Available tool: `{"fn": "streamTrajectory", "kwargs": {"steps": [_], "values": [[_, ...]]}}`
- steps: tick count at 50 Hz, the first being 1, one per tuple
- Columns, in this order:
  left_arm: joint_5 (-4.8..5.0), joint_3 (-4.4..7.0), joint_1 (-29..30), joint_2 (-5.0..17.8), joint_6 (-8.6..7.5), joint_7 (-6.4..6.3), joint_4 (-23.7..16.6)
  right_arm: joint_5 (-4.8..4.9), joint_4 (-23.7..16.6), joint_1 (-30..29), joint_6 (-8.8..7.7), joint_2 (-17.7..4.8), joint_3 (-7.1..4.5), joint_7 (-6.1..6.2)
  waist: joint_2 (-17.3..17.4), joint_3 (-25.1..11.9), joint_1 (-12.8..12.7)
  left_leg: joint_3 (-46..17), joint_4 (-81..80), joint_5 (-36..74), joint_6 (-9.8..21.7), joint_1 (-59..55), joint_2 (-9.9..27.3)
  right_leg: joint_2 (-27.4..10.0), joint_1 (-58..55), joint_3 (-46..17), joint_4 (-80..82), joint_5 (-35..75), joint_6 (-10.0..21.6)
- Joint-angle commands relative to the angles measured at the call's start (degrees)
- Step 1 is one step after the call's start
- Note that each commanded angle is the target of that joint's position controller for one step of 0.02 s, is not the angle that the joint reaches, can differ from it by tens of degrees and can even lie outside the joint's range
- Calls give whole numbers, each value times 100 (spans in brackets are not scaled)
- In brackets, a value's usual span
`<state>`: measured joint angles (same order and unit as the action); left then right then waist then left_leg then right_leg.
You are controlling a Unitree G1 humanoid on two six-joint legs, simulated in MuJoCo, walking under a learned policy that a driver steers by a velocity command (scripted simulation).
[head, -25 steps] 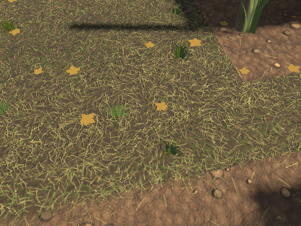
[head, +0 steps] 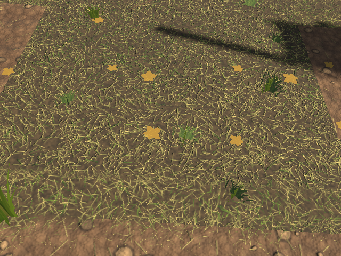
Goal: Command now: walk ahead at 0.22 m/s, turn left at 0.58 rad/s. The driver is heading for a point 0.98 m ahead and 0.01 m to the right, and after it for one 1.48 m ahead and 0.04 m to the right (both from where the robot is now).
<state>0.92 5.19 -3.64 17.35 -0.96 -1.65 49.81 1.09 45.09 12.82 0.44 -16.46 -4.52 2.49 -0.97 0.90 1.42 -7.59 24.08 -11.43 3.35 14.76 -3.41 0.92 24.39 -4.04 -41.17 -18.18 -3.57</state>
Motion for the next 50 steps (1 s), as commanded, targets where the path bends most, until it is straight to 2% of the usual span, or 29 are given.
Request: {"fn": "streamTrajectory", "kwargs": {"steps": [1, 4, 5, 6, 7, 8, 9, 10, 12, 15, 19, 22, 24, 25, 26, 27, 28, 29, 30, 31, 32, 33, 34, 37, 39, 41, 45, 48, 50], "values": [[56, 73, 457, 493, -278, 125, -489, -3, -338, 1, -71, -1076, -264, -18, 1077, -245, 111, -1954, -1017, -1674, 994, -445, 1319, 82, 11, 53, 765, -146, 102], [106, 112, -180, 503, -445, 173, -296, 26, -466, -269, -53, -927, -196, -38, 918, -238, -288, -2015, -659, -1855, 751, 122, 964, 83, -1266, 199, 2021, 562, 328], [85, 169, -590, 647, -468, 145, -176, 15, -537, -343, -68, -737, -138, -42, 709, -344, -463, -1811, -187, -1952, 529, 700, 710, -240, -2116, 51, 2219, 684, 462], [-11, 227, -1273, 912, -465, 95, -54, -1, -597, -309, -93, -301, -20, -70, -123, -727, -620, -1071, 1369, -2344, 192, 1555, 223, -1281, -3162, -977, 2402, -33, 779], [-183, 308, -1533, 1417, -450, 114, 23, 106, -889, -337, -173, -230, -10, -95, -1177, -471, -511, -262, 2495, -2520, 51, 2985, -348, -2350, -3383, -2963, 3000, -1437, 1506], [-191, 269, -1152, 1176, -496, 127, -98, 99, -935, -469, -241, -719, -100, -115, -956, 72, -408, -290, 3280, -2048, -22, 3507, 283, -2569, -2986, -3165, 3137, -2010, 1714], [-101, 168, -853, 778, -502, 93, -237, 80, -837, -403, -245, -935, -173, -149, -834, 296, -349, -237, 3555, -1566, -85, 3625, 436, -2224, -2876, -2553, 3180, -1822, 1516], [-60, 107, -716, 608, -492, 73, -311, 39, -731, -282, -228, -883, -190, -167, -750, 300, -296, -142, 3702, -1204, -168, 3585, 528, -1950, -2846, -2012, 3186, -1355, 1299], [-88, 51, -791, 525, -479, 36, -301, 23, -786, -402, -269, -676, -157, -248, -653, 351, -372, -26, 3880, -511, -279, 3527, 711, -1708, -2662, -1147, 3256, -173, 1138], [-141, 41, -1208, 568, -519, 80, -147, 22, -933, -600, -339, -334, -45, -310, -474, 300, -507, 173, 3523, 114, -390, 3310, 700, -1483, -2421, -381, 3364, 885, 1266], [-33, 49, -1370, 757, -489, 125, -74, -16, -1216, -1187, -396, -117, 98, -406, -475, 441, -627, 668, 1993, 779, -404, 2601, 734, -1343, -2085, 281, 3427, 1555, 1286], [73, 76, -1667, 930, -444, 159, 40, 21, -1367, -1488, -411, -143, 128, -498, -494, 537, -659, 927, 1304, 669, -250, 2100, 667, -1556, -2181, 337, 3407, 1783, 1289], [124, 93, -1737, 1013, -386, 172, 102, 29, -1414, -1436, -411, -312, 71, -526, -583, 482, -482, 1010, 980, 353, -37, 1752, 530, -1734, -2482, 364, 3143, 2621, 1229], [131, 99, -1716, 1073, -358, 166, 120, 17, -1366, -1158, -409, -456, -2, -519, -658, 264, -244, 1107, 837, 260, 98, 1229, 371, -1738, -2585, 468, 2737, 3735, 1158], [139, 85, -1664, 1075, -326, 151, 140, 9, -1168, -461, -400, -638, -120, -497, -606, -186, 204, 1250, 582, 461, 278, 209, 188, -1594, -2498, 739, 1885, 4775, 1024], [95, 28, -1727, 964, -327, 124, 135, 8, -870, 462, -366, -908, -272, -438, -508, -762, 632, 1219, 623, 573, 436, -1225, 150, -1357, -1906, 956, 742, 4863, 845], [-54, -116, -1819, 561, -373, 133, -75, -75, -697, 1396, -308, -1378, -403, -329, 390, -1612, 877, -480, 717, 174, 901, -3277, 1428, -948, -128, 1101, -1294, 2877, 555], [-80, -301, -2294, 22, -503, 184, -127, -54, -643, 1486, -318, -1631, -375, -346, 1675, -2533, 453, -3260, -281, -926, 1636, -4013, 2607, -66, 1104, 373, -2859, -1477, 393], [120, -118, -1732, 656, -583, 212, -161, -65, -659, 1302, -374, -1071, -219, -376, 1103, -2022, 631, -3169, -634, -1165, 1409, -3595, 2455, -326, 1671, -160, -3434, -1405, 472], [209, -86, -1298, 763, -629, 222, -359, -57, -662, 890, -413, -912, -149, -386, 990, -1114, 494, -2258, -714, -698, 1199, -2786, 2259, -576, 1996, 20, -3414, -902, 567], [123, -100, -1143, 676, -643, 183, -368, -61, -682, 499, -437, -785, -106, -392, 555, -710, 295, -1637, -818, -176, 1072, -1991, 2010, -809, 1797, 89, -3086, -379, 586], [14, -74, -1117, 615, -597, 158, -331, -104, -700, 213, -463, -587, -51, -421, 442, -361, 94, -1102, -1014, 312, 940, -1354, 1719, -957, 1529, 98, -2788, -14, 595], [22, -81, -1375, 521, -531, 180, -308, -154, -707, 77, -497, -569, -46, -417, 756, -383, -130, -921, -1214, 484, 1013, -967, 1709, -1057, 1170, 30, -2694, 230, 561], [51, -115, -1462, 317, -311, 191, -237, -123, -563, -40, -653, -526, -68, -400, 547, -122, -325, -271, -1686, 772, 1058, -505, 1646, -1118, 1136, 41, -2361, 610, 415], [31, -118, -1095, 296, -249, 173, -367, -175, -418, 88, -703, -569, -87, -360, 419, 133, -248, 116, -1810, 1074, 1009, -509, 1632, -1088, 1536, -69, -1884, 1126, 329], [22, -125, -822, 270, -275, 206, -465, -194, -317, 198, -713, -596, -93, -318, 363, 230, -154, 542, -1851, 1233, 885, -581, 1538, -931, 1612, -158, -1208, 1821, 320], [12, -203, -64, 148, -342, 336, -748, -151, -173, 361, -710, -751, -116, -246, 276, 440, 135, 1153, -1995, 1290, 681, -769, 1529, -666, 1365, 197, 100, 2744, 414], [15, -246, 366, 112, -357, 452, -1018, -91, 7, 641, -610, -796, -143, -214, 193, 544, 307, 1345, -1750, 1634, 617, -1577, 1736, -589, 1661, 311, 588, 2526, 557], [13, -237, 493, 156, -364, 541, -1198, -56, 58, 690, -496, -862, -169, -183, 249, 495, 283, 1439, -1363, 2425, 536, -2102, 1872, -479, 1762, 488, 743, 1966, 694]]}}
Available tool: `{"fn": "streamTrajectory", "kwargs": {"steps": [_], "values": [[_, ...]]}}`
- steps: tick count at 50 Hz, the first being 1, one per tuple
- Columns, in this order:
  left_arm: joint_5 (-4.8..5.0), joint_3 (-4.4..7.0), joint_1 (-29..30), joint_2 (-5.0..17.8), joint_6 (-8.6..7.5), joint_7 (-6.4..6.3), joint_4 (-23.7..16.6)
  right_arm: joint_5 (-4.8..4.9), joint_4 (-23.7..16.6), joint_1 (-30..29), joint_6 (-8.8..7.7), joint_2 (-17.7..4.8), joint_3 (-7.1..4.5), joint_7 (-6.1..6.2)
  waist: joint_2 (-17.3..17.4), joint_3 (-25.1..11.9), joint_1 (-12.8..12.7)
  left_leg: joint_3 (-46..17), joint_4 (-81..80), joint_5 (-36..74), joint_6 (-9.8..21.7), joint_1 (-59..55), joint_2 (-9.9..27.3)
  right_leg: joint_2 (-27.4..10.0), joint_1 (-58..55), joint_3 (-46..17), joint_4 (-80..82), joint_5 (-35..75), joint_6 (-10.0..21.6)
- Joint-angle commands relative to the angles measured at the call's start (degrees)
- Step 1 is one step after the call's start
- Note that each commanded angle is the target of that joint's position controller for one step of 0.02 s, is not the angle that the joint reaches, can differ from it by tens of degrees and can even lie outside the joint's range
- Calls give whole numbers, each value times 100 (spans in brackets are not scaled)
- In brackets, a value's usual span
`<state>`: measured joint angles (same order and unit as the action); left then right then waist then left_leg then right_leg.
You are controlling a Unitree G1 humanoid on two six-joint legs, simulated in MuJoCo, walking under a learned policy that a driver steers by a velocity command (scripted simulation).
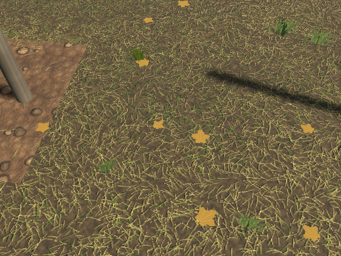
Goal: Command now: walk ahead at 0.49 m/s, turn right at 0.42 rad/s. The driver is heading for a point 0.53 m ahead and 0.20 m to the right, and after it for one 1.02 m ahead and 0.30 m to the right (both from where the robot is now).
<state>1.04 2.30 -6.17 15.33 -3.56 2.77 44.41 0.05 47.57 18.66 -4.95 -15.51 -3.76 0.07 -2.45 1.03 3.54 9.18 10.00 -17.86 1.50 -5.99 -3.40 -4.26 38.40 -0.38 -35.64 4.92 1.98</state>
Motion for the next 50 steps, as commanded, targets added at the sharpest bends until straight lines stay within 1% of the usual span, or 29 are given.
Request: {"fn": "streamTrajectory", "kwargs": {"steps": [1, 3, 4, 5, 6, 7, 8, 9, 10, 11, 14, 17, 19, 23, 25, 27, 28, 29, 30, 31, 32, 33, 34, 35, 37, 40, 44, 47, 50], "values": [[8, 82, 692, 426, -98, 133, -726, 49, -206, 48, 99, -1030, -262, 85, 497, 363, -22, -152, 375, 4006, 650, -179, 1884, 181, 172, 288, 223, -667, 234], [13, 230, 96, 709, -51, 139, -716, 35, -267, -22, 215, -1197, -298, 162, 798, -212, -392, 9, 1545, 6104, 489, -335, 1833, 616, -769, 655, 106, -1315, 467], [25, 382, -729, 975, -37, 95, -552, 42, -308, -106, 268, -1211, -283, 202, 763, -669, -858, 153, 2684, 6346, 336, 32, 1661, 862, -1939, 707, 343, -1185, 658], [28, 562, -1675, 1401, 12, -6, -396, -7, -418, -60, 239, -1114, -216, 246, 355, -1263, -1284, 145, 4326, 4962, 116, 1334, 1462, 377, -3769, -247, 440, -1040, 987], [77, 666, -1773, 1947, 6, -43, -403, -168, -667, 651, 65, -206, 74, 101, -1186, -1905, -634, -249, 6527, -708, -302, 4106, 232, -1182, -6016, -3503, 718, -1990, 2146], [42, 532, -1972, 1480, -29, -61, -503, 20, -695, 99, -185, -626, 33, 1, -643, -2538, -1057, -1525, 7262, -1526, -224, 4856, 5, -1471, -6490, -4897, 1626, -2528, 2307], [-17, 456, -1772, 1208, -55, -83, -486, 239, -900, -484, -318, -906, -41, -64, -366, -1710, -1149, -1646, 7171, -1034, -84, 5329, 353, -1316, -6017, -3992, 1770, -2219, 1955], [-7, 420, -1409, 1094, -75, -97, -559, 202, -986, -692, -389, -840, 5, -49, 169, -1150, -922, -1584, 6652, -563, -11, 5205, 610, -1090, -5130, -3320, 1789, -1696, 1760], [-16, 361, -1027, 920, -69, -100, -644, 39, -970, -839, -390, -828, -24, -3, 518, -655, -683, -1494, 6120, -339, -31, 4891, 776, -861, -4227, -2769, 1909, -1023, 1615], [-102, 331, -824, 865, -83, -129, -747, -13, -997, -694, -336, -878, -65, 7, 233, -571, -444, -1547, 5924, -229, -93, 4441, 874, -782, -3620, -2553, 2008, -410, 1690], [-56, 342, -682, 883, -86, -189, -813, -85, -983, -505, -142, -727, -55, 15, 177, -331, -216, -1375, 5123, -92, -352, 4079, 955, -513, -2736, -1963, 2243, 182, 1660], [-7, 407, -863, 1097, -55, -294, -747, -128, -1171, -1107, -84, -485, 49, 26, 94, -134, -390, -1200, 3824, 1031, -562, 3921, 796, -156, -2237, -1435, 2270, 194, 1419], [26, 415, -1017, 1110, 0, -335, -695, -98, -1249, -1540, -114, -399, 92, -5, -67, -136, -595, -1140, 2889, 1913, -584, 3552, 566, 68, -2100, -1263, 2151, -209, 1181], [69, 414, -1407, 1078, 89, -358, -571, 30, -1397, -2015, -189, -590, 27, -91, -250, -172, -781, -1300, 2028, 2147, -515, 3278, 332, -112, -2541, -1829, 1748, -942, 1003], [54, 415, -1407, 1047, 119, -372, -576, 49, -1396, -1937, -240, -754, -54, -123, -374, -191, -672, -1400, 1827, 1716, -362, 3154, 322, -273, -2895, -2228, 1405, -1084, 910], [29, 389, -1247, 939, 142, -368, -638, 50, -1255, -1335, -296, -890, -164, -104, -491, -344, -296, -1285, 1520, 1492, -104, 2339, 327, -160, -2884, -2324, 874, -883, 723], [-8, 293, -1220, 671, 122, -346, -710, -36, -1183, -713, -330, -1086, -251, -64, -324, -865, 16, -1603, 1580, 1395, 172, 1232, 770, 129, -2576, -2049, -80, -889, 527], [-30, 199, -1521, 349, 92, -356, -842, -170, -1168, -58, -317, -1505, -352, -16, 624, -1602, 85, -3073, 1648, 1467, 748, -575, 1974, 818, -1219, -1349, -1911, -2002, 127], [58, 156, -1993, 424, 67, -376, -983, -128, -999, 231, -210, -1590, -389, -54, 2325, -2070, -111, -5268, 1151, 1059, 1398, -1376, 2917, 1048, 183, -932, -3383, -4146, -136], [85, 290, -1866, 978, 107, -394, -868, -56, -1148, -56, -165, -1063, -253, -48, 1497, -1525, -55, -4953, 1087, 1023, 1276, -916, 2797, 663, 537, -1129, -3996, -3888, -260], [48, 352, -1326, 1153, 176, -400, -959, -72, -1233, -344, -99, -810, -170, -18, 941, -948, 0, -3860, 1159, 1907, 1102, -198, 2579, 506, 504, -903, -4158, -3527, -356], [-25, 379, -1077, 1132, 233, -410, -1031, -113, -1233, -598, -58, -700, -123, -22, 569, -631, -114, -3111, 1151, 2886, 1030, 482, 2330, 349, 303, -767, -4007, -3292, -419], [-64, 407, -1013, 1056, 294, -415, -1079, -133, -1191, -775, -41, -602, -86, -19, 555, -430, -261, -2587, 1077, 3515, 1006, 1007, 2132, 197, 89, -711, -3794, -3183, -430], [-12, 387, -1162, 903, 359, -395, -1078, -129, -1123, -881, -36, -647, -98, -23, 868, -315, -409, -2188, 981, 3783, 1012, 1397, 2003, 82, -175, -587, -3571, -3150, -464], [34, 320, -1111, 639, 448, -388, -1124, -101, -1002, -1012, -20, -730, -142, -2, 1100, -238, -436, -1620, 732, 4001, 1062, 1604, 1829, 84, -240, -343, -2999, -2896, -562], [-18, 271, -825, 529, 492, -344, -1238, -46, -873, -1065, 81, -969, -234, 83, 876, -528, -380, -1213, 627, 4116, 1126, 1340, 1966, 9, -375, -238, -2092, -2083, -582], [-29, 276, -402, 530, 485, -199, -1351, 34, -739, -1201, 208, -1061, -252, 121, 869, -533, -268, -572, 645, 3617, 946, 1341, 1870, 76, -988, 28, -956, -1234, -417], [-34, 331, -93, 623, 520, -106, -1536, 143, -617, -1068, 259, -1197, -298, 73, 887, -418, -183, -538, 952, 3395, 847, 1124, 1988, 166, -1175, 143, -344, -1520, -225], [-69, 436, -468, 744, 494, -112, -1496, 264, -523, -1064, 288, -1168, -281, 46, 703, -566, -483, -359, 2007, 3538, 531, 1164, 1774, 521, -2180, 323, 963, -1008, 130]]}}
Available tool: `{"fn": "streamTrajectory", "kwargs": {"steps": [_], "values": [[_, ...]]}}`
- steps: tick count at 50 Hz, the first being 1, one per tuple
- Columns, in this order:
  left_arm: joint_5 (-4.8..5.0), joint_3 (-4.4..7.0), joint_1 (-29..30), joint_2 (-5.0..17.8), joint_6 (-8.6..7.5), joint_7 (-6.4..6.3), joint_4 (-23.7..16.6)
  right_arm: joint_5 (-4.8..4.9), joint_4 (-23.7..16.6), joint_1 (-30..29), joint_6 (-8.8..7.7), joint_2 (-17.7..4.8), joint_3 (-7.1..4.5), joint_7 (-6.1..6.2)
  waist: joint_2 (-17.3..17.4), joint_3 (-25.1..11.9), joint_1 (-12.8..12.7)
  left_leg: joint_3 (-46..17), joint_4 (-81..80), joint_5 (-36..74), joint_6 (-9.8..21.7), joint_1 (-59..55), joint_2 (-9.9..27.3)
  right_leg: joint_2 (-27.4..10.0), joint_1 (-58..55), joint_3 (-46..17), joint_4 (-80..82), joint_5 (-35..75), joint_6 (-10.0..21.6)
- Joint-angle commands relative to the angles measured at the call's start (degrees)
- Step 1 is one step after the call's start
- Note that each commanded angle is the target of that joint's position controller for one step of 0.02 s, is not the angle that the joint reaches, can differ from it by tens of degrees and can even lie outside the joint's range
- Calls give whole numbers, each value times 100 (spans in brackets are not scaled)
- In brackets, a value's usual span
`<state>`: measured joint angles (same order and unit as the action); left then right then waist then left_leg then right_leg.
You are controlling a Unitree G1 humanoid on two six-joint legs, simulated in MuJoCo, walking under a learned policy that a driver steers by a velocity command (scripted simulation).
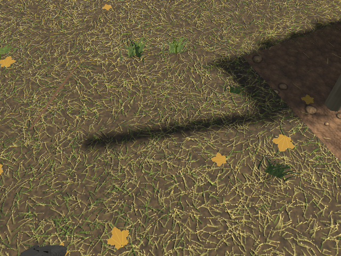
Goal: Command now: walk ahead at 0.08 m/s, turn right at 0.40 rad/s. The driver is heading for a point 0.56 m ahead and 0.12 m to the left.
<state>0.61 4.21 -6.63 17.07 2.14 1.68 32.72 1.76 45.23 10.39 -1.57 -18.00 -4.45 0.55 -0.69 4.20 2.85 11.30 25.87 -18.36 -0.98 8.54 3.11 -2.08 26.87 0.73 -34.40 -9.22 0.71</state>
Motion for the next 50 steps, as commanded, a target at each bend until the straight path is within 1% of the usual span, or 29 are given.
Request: {"fn": "streamTrajectory", "kwargs": {"steps": [1, 2, 3, 4, 5, 6, 7, 8, 9, 10, 11, 13, 14, 15, 16, 17, 18, 19, 20, 21, 22, 23, 25, 28, 33, 41, 50], "values": [[-60, 369, -776, 965, -93, -90, -278, -8, -217, 85, -79, -731, -148, -19, -26, -1202, -495, -310, 1329, 2914, 410, 241, 742, 9, -2066, -275, 1091, 2224, 497], [-181, 445, -963, 1555, -95, -221, -397, -347, -432, 266, -118, -337, 31, -76, -1515, -1702, -361, -142, 3165, -809, -93, 2027, 92, -1644, -3651, -2236, 647, 5083, 1405], [-210, 280, -900, 1157, -144, -205, -439, -297, -393, 177, -88, -433, 61, -110, -1323, -2447, -551, -1112, 4163, -2284, -251, 2404, -164, -2295, -3553, -3007, 906, 4553, 2271], [-168, 175, -788, 847, -200, -150, -391, -115, -362, -99, -11, -754, -41, -119, -682, -2107, -644, -1385, 4416, -2071, -262, 2463, 44, -1927, -3170, -2420, 980, 4128, 2065], [-115, 126, -560, 716, -246, -137, -294, -58, -374, -197, 43, -663, -23, -89, -553, -1715, -504, -1401, 4204, -1827, -224, 2590, 130, -1574, -2877, -1980, 989, 3560, 1709], [-72, 110, -348, 694, -250, -134, -262, -104, -310, -226, 100, -628, -21, -30, -354, -1441, -427, -1405, 3851, -1566, -247, 2560, 194, -1362, -2520, -1757, 1101, 3020, 1472], [-63, 111, -109, 735, -233, -154, -240, -149, -290, -193, 163, -659, -36, 18, -438, -1269, -288, -1369, 3539, -1268, -300, 2211, 201, -1213, -2013, -1552, 1225, 2734, 1371], [-113, 113, 39, 764, -214, -168, -231, -153, -236, -71, 210, -589, -16, 32, -543, -1193, -176, -1264, 3308, -1057, -352, 1830, 107, -1081, -1607, -1378, 1315, 2649, 1346], [-150, 108, 123, 721, -211, -182, -209, -153, -181, 60, 237, -495, 10, 46, -609, -1208, -122, -1223, 3001, -936, -388, 1568, 57, -1015, -1444, -1277, 1357, 2554, 1351], [-157, 100, 191, 673, -213, -191, -182, -156, -140, 129, 254, -409, 42, 56, -645, -1236, -111, -1202, 2647, -819, -397, 1339, 39, -954, -1355, -1181, 1361, 2394, 1335], [-156, 94, 197, 642, -216, -197, -137, -160, -130, 93, 264, -348, 71, 62, -675, -1239, -163, -1190, 2319, -681, -386, 1182, 23, -930, -1315, -1158, 1374, 2153, 1325], [-164, 74, 133, 608, -209, -207, -11, -160, -143, -14, 277, -340, 89, 57, -734, -1242, -267, -1187, 1793, -363, -335, 930, 3, -974, -1281, -1263, 1415, 1525, 1316], [-163, 55, 142, 581, -202, -207, 45, -162, -137, -29, 280, -346, 90, 43, -747, -1202, -270, -1165, 1509, -193, -294, 777, -18, -963, -1217, -1308, 1423, 1102, 1272], [-147, 26, 204, 532, -192, -202, 91, -176, -106, 20, 276, -314, 96, 22, -718, -1141, -204, -1110, 1078, 113, -230, 536, -56, -897, -1089, -1303, 1396, 589, 1172], [-118, -16, 265, 440, -186, -193, 138, -216, -51, 127, 261, -245, 115, -8, -666, -1069, -94, -1020, 463, 603, -135, 154, -121, -778, -879, -1252, 1358, -43, 998], [-122, -78, 55, 268, -201, -177, 270, -307, -40, 143, 247, -252, 132, -35, -503, -976, -89, -1139, -27, 1050, -15, -159, -48, -571, -678, -1175, 1337, -711, 681], [-190, -117, -148, 158, -220, -165, 367, -379, -107, 114, 229, -520, 107, -29, -31, -827, -252, -1745, -282, 1423, 192, -253, 483, -251, -457, -947, 1010, -1305, 337], [-216, -103, -452, 96, -226, -151, 381, -327, -83, -233, 223, -755, 63, -18, 817, -629, -669, -1892, -359, 364, 495, 562, 719, 153, -805, -476, 980, -1243, 72], [-248, -89, -134, 223, -212, -183, 417, -339, -147, -433, 185, -436, 127, -42, 890, -463, -482, -1932, -674, -822, 510, 1282, 573, 176, -1432, -396, 795, -796, -70], [-208, -36, 30, 339, -193, -213, 412, -382, -133, -474, 135, -301, 184, -48, 837, -321, -438, -1850, -785, -1148, 368, 1514, 450, 148, -1614, -422, 726, -573, -49], [-197, -27, 23, 316, -168, -258, 466, -375, -97, -481, 81, -330, 190, -45, 795, -283, -440, -1748, -759, -979, 248, 1520, 358, 104, -1675, -460, 713, -457, 9], [-203, -19, -34, 334, -144, -281, 509, -332, -62, -415, 27, -327, 200, -41, 776, -238, -404, -1679, -694, -740, 195, 1413, 307, 83, -1613, -522, 750, -357, 46], [-188, -16, -125, 282, -164, -289, 631, -277, 56, -159, -31, -300, 218, -2, 523, -289, -334, -1585, -520, -334, 175, 1131, 245, 47, -1531, -569, 823, -174, 76], [-156, -13, -195, 195, -213, -291, 811, -263, 149, -18, -28, -280, 233, 41, 285, -393, -264, -1520, -377, 98, 214, 861, 189, 40, -1515, -556, 824, 155, 30], [-125, 21, -315, 204, -214, -326, 1117, -241, 293, 21, -15, -228, 254, 33, 64, -510, -242, -1437, -292, 630, 246, 658, 115, 3, -1691, -561, 796, 687, -21], [-94, 46, -397, 278, -164, -411, 1629, -216, 613, 39, 7, -194, 263, 0, 59, -494, -260, -1345, -346, 1133, 257, 493, 25, -36, -1907, -549, 827, 1023, -47], [-78, 26, -320, 286, -139, -457, 2168, -208, 947, 127, 32, -202, 268, 26, 116, -403, -263, -1310, -462, 1255, 259, 398, -29, -22, -1955, -476, 933, 960, -76]]}}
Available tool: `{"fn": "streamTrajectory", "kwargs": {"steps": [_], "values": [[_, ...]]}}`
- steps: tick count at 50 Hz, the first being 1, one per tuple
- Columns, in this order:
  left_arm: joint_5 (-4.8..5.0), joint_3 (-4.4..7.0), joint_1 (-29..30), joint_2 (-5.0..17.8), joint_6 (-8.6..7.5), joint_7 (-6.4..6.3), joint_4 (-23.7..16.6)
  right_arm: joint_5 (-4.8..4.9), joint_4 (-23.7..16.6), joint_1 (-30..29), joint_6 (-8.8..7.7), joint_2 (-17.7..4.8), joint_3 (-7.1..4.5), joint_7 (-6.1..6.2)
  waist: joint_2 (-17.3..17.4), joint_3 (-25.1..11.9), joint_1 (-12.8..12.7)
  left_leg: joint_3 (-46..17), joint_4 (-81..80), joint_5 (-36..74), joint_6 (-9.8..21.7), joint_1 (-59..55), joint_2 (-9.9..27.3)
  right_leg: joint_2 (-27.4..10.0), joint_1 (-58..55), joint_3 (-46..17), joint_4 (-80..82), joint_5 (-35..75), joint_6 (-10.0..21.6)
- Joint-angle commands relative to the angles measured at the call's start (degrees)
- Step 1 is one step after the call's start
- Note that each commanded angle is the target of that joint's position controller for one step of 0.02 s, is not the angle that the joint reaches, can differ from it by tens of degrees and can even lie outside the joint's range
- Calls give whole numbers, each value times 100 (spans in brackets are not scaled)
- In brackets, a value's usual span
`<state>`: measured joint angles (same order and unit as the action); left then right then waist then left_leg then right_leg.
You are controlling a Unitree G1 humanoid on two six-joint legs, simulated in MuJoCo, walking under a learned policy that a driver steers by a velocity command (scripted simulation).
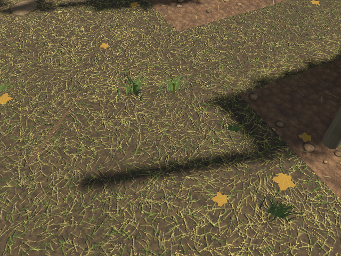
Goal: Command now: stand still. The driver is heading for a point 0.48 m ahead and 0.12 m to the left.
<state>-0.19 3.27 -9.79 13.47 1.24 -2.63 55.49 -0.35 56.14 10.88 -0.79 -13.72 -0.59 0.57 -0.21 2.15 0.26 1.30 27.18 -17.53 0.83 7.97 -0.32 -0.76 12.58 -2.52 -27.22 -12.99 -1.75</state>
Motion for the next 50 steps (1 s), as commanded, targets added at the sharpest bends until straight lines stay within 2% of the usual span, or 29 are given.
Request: {"fn": "streamTrajectory", "kwargs": {"steps": [1, 3, 4, 6, 8, 10, 12, 14, 16, 17, 18, 19, 20, 21, 22, 23, 25, 30, 36, 39, 41, 42, 43, 44, 45, 46, 47, 48, 50], "values": [[3, 116, 5, 644, -48, -29, -53, 2, -113, 94, -43, -630, -116, 29, 69, -188, -4, -308, -604, 1167, 79, 449, 309, -151, -523, -143, 227, 1319, 167], [5, 107, 21, 638, -48, -32, 52, 2, -54, 128, -39, -630, -112, 39, 67, -169, -4, -306, -625, 1148, 81, 442, 301, -146, -514, -127, 250, 1280, 160], [9, 91, -56, 579, -41, -33, 145, 7, 22, 242, -28, -617, -112, 52, 116, -285, -2, -294, -707, 546, 114, 389, 269, -48, -541, -5, 210, 753, 159], [60, 98, 14, 558, -51, -27, 194, 83, 54, 331, 18, -893, -212, 95, 509, 24, 77, -760, -1064, -1631, 437, 492, 486, 323, 94, 429, -375, -973, 176], [92, 86, 426, 551, -201, 35, -8, 145, 53, 538, -18, -1255, -340, 137, 1047, 577, 241, -2172, -1834, -3030, 1042, 464, 1555, 204, 1204, 527, -1377, -1225, 256], [173, 94, 658, 556, -377, 134, -112, 114, 72, 687, -160, -1228, -381, 156, 973, 909, 306, -2806, -2090, -2508, 1385, 177, 2100, -232, 2080, 163, -2190, -1513, 392], [221, 97, 631, 556, -511, 228, -102, 165, 9, 615, -246, -1093, -385, 127, 726, 804, 227, -2430, -1947, -1696, 1245, -330, 1989, -452, 2332, 88, -1886, -1582, 492], [213, 93, 482, 474, -600, 286, 4, 229, -56, 424, -249, -1131, -415, 94, 655, 538, 77, -1615, -1733, -964, 985, -23, 1537, -282, 1306, 424, -904, -1032, 485], [188, 158, -398, 469, -598, 306, 424, 244, -85, 304, -199, -1144, -421, 56, 576, 161, -328, -971, -1194, -571, 819, 944, 1096, 204, -581, 910, -194, 163, 355], [190, 235, -955, 586, -562, 282, 619, 211, -99, 295, -213, -1009, -370, 44, 433, -63, -569, -735, -649, -152, 686, 1332, 894, 297, -1360, 867, -123, 144, 367], [180, 330, -1589, 899, -561, 234, 725, 147, -180, 154, -244, -634, -253, 9, -448, -245, -847, -130, 1030, 127, 323, 1920, 423, -534, -2007, -367, 514, -483, 663], [158, 431, -2221, 1581, -596, 263, 792, 112, -489, 139, -349, -260, -160, 28, -1952, -635, -876, 132, 2960, -1260, 7, 3172, -296, -1961, -2701, -3186, 1540, -1430, 1601], [63, 265, -1883, 1179, -707, 313, 748, 272, -552, -8, -433, -592, -248, 29, -1180, -410, -705, -624, 4046, -1521, 112, 3655, -43, -2235, -2339, -3870, 1796, -2266, 1871], [71, 172, -1335, 933, -786, 330, 572, 395, -591, -65, -510, -736, -280, -15, -849, 82, -484, -741, 4333, -955, 299, 4078, 278, -2091, -2045, -3280, 1816, -2355, 1707], [64, 104, -951, 764, -823, 350, 434, 387, -512, 27, -540, -778, -301, -34, -633, 242, -332, -673, 4289, -383, 389, 4045, 502, -1852, -1809, -2570, 1854, -1880, 1461], [57, 52, -745, 667, -832, 367, 368, 313, -460, 27, -546, -792, -338, -37, -478, 334, -244, -706, 4009, 71, 410, 3925, 635, -1677, -1596, -1974, 1903, -1119, 1267], [-11, -18, -850, 506, -802, 337, 418, 265, -406, 102, -461, -656, -363, -103, -596, 287, -165, -686, 3584, 602, 361, 3443, 732, -1342, -1306, -944, 1957, 95, 989], [-99, -22, -1049, 692, -780, 175, 435, 217, -722, -542, -327, -334, -303, -158, -281, 437, -229, -587, 2346, 1605, 108, 3535, 494, -1150, -1030, 243, 2150, 1548, 995], [10, -10, -1489, 780, -718, 91, 490, 183, -1275, -1607, -327, -166, -171, -360, -179, 675, -454, 104, 904, 2152, 287, 3151, 376, -1293, -1386, 1035, 2139, 2262, 897], [21, 57, -1357, 1003, -591, 55, 375, 190, -1456, -1538, -341, -359, -259, -479, -417, 347, -156, 473, 776, 1474, 588, 2694, 40, -1460, -2029, 1292, 1246, 4803, 783], [-26, 110, -1205, 1154, -466, -7, 223, 214, -1310, -597, -296, -729, -460, -513, -695, -343, 409, 680, 895, 977, 840, 1529, -351, -1486, -2108, 1387, -251, 6454, 689], [-17, 113, -1081, 1189, -434, -13, 124, 225, -1091, 328, -269, -1045, -641, -465, -612, -827, 893, 532, 566, 1172, 1059, 143, -482, -1326, -1498, 1432, -1515, 6154, 559], [-79, 35, -1155, 1021, -504, 17, -29, 163, -958, 1078, -195, -1455, -775, -314, 185, -1375, 1072, -1010, 395, 1250, 1388, -1592, 452, -942, 33, 1395, -3372, 3830, 345], [-49, -219, -1761, 170, -710, 173, -240, 67, -1146, 758, -221, -1759, -767, -263, 1514, -2186, 337, -4637, -464, 1587, 2785, -3250, 2242, 509, 2308, 680, -5725, -1869, -28], [154, -74, -1224, 766, -949, 277, -239, 22, -1052, 877, -229, -1244, -634, -226, 715, -2378, 691, -4406, -832, 2283, 2543, -3023, 2136, 210, 2587, -464, -6122, -1866, 126], [324, -14, -842, 943, -990, 278, -389, 11, -1066, 486, -287, -964, -552, -215, 491, -1588, 535, -3188, -720, 3229, 2205, -2235, 1932, -108, 2701, -379, -5818, -1514, 225], [252, -3, -687, 895, -970, 207, -394, 67, -1122, 64, -355, -799, -498, -259, -242, -990, 265, -2347, -785, 3886, 1920, -1196, 1634, -387, 2485, -244, -5276, -1223, 203], [154, 81, -629, 962, -885, 131, -353, 93, -1159, -269, -377, -602, -435, -255, -345, -713, 55, -1809, -927, 3929, 1711, -500, 1398, -562, 2213, -160, -4805, -1104, 170], [80, 95, -825, 783, -688, 92, -373, -19, -1146, -375, -405, -663, -414, -255, -114, -535, -178, -1358, -1188, 4363, 1670, 461, 1222, -621, 1519, -129, -4345, -941, 92]]}}
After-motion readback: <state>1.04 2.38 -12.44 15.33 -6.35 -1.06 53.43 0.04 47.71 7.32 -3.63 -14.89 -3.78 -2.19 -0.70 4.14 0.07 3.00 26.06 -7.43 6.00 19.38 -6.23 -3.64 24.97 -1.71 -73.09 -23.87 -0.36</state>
